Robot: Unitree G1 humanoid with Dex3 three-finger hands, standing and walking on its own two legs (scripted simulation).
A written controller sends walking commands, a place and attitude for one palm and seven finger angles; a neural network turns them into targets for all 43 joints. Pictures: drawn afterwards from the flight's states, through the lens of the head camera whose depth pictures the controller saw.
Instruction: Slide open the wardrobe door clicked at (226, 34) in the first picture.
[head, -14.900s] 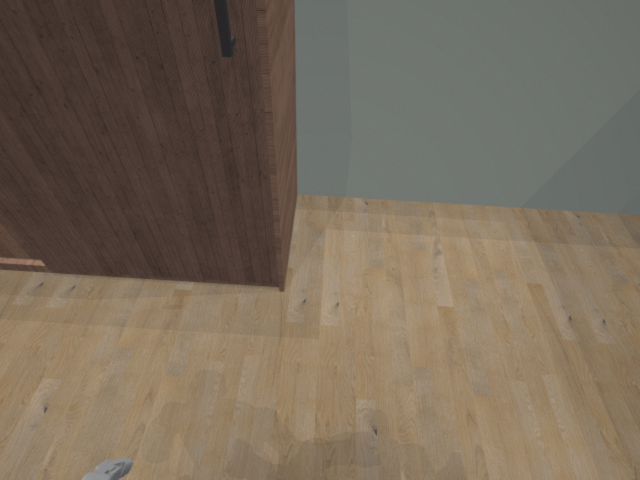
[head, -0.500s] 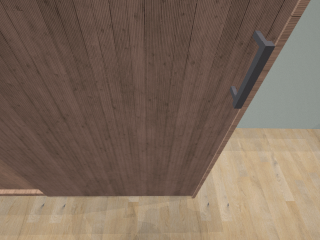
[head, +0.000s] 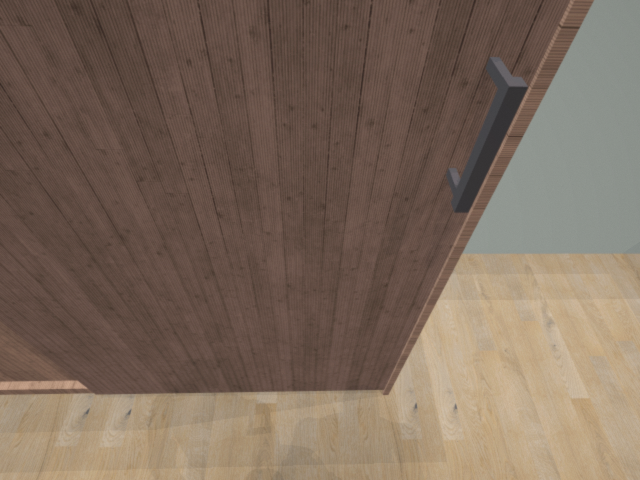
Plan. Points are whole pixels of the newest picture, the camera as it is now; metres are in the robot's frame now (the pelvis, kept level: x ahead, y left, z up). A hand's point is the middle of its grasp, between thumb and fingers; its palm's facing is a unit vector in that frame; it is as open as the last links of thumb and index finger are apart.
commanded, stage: look again from close up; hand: right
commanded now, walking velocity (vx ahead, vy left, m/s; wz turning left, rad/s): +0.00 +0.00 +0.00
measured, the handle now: (477, 141) +0.43 -0.15 +0.22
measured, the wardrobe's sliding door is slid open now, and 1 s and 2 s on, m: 0.00 0.00 0.00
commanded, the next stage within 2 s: raise the hand with hooked fingers in 0.16 s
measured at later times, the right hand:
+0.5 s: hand (504, 420) +0.20 -0.19 +0.02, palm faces +0.13 +0.99 -0.05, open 7.6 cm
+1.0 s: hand (571, 436) +0.17 -0.24 +0.05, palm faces -0.06 +1.00 -0.07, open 10.5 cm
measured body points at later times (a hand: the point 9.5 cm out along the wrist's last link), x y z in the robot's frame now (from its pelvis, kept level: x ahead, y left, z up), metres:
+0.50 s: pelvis -0.02 -0.02 -0.02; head -0.01 +0.00 +0.43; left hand +0.12 +0.24 -0.11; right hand +0.18 -0.24 +0.02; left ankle -0.02 +0.07 -0.74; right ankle -0.04 -0.14 -0.74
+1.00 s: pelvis -0.05 -0.04 -0.03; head -0.03 -0.04 +0.42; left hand +0.14 +0.15 -0.10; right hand +0.17 -0.29 +0.06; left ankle -0.02 +0.07 -0.74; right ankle -0.04 -0.14 -0.74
